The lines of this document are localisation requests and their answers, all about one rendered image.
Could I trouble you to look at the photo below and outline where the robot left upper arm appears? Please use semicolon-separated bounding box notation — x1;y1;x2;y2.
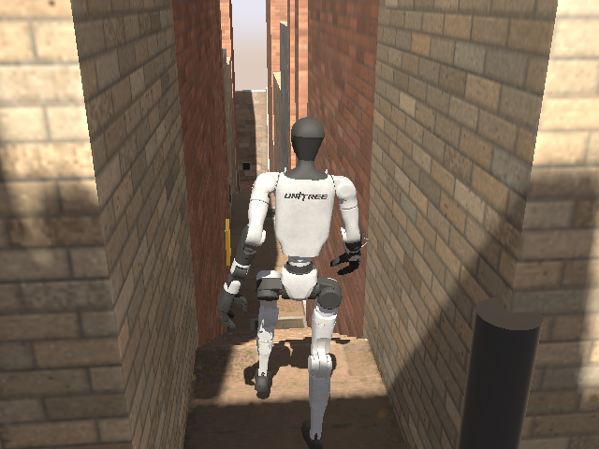
245;172;279;247

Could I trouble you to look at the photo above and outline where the robot left forearm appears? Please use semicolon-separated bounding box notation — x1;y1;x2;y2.
224;225;256;295

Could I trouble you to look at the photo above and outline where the right robot foot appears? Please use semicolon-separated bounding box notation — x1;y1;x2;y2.
301;420;324;449

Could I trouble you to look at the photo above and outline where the left robot hand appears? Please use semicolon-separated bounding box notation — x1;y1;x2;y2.
218;286;247;329

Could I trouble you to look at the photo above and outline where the robot head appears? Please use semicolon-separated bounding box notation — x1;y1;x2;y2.
284;117;328;181

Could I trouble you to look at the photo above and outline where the right robot hand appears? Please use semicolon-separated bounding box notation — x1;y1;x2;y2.
330;253;360;275

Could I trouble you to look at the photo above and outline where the robot right forearm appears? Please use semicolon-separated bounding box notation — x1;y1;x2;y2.
345;226;362;261

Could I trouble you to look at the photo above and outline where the robot right upper arm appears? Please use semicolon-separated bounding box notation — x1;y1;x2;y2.
330;175;360;243

